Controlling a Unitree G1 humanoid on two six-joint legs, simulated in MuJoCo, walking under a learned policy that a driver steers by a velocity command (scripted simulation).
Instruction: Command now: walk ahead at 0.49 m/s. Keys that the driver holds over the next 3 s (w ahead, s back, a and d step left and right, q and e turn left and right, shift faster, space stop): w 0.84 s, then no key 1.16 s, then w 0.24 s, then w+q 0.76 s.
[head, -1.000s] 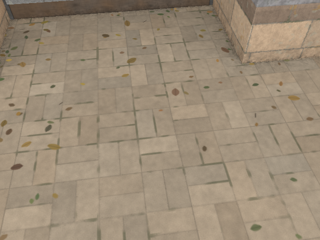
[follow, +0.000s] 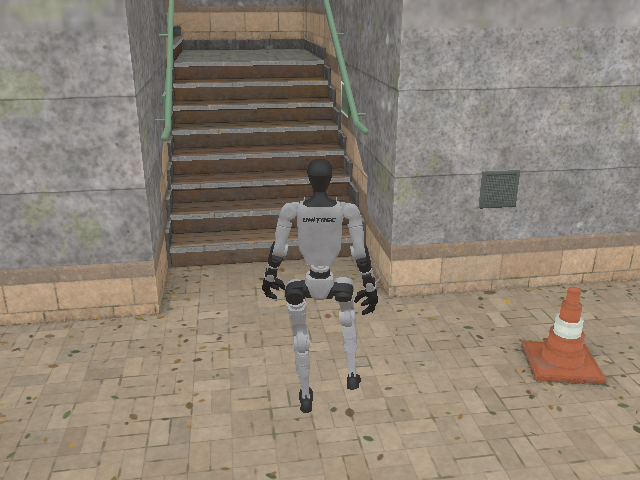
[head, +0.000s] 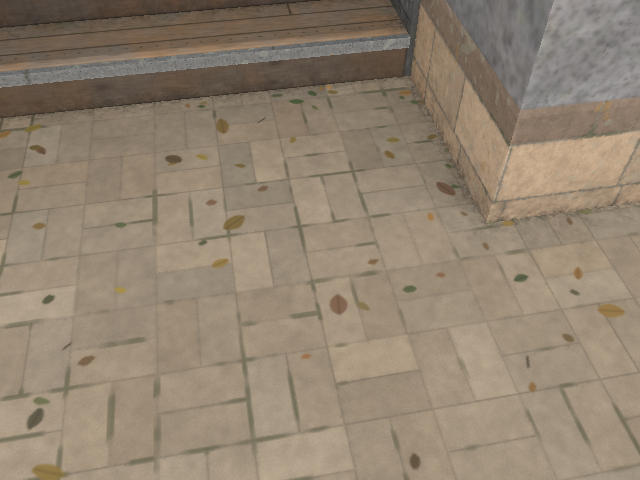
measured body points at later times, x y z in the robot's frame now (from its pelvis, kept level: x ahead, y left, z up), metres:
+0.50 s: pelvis +0.28 -0.08 +0.00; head +0.30 -0.10 +0.45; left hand +0.34 +0.18 -0.12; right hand +0.37 -0.35 -0.14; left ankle +0.28 +0.08 -0.66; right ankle +0.31 -0.16 -0.74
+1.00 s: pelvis +0.55 -0.02 -0.01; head +0.59 -0.01 +0.43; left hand +0.57 +0.25 -0.16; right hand +0.70 -0.27 -0.13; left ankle +0.63 +0.07 -0.74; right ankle +0.43 -0.16 -0.64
